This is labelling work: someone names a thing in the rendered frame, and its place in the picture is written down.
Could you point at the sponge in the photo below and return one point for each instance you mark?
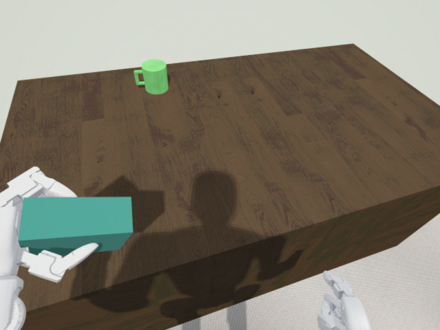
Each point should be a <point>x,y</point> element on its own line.
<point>64,224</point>

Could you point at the robot left hand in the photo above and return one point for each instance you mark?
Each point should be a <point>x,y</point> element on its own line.
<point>47,265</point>

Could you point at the robot right hand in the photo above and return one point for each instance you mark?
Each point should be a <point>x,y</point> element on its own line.
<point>349,313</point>

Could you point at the table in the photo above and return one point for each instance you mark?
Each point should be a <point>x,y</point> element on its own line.
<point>250,173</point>

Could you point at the robot left forearm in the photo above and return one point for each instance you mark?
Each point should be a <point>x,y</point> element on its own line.
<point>12,308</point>

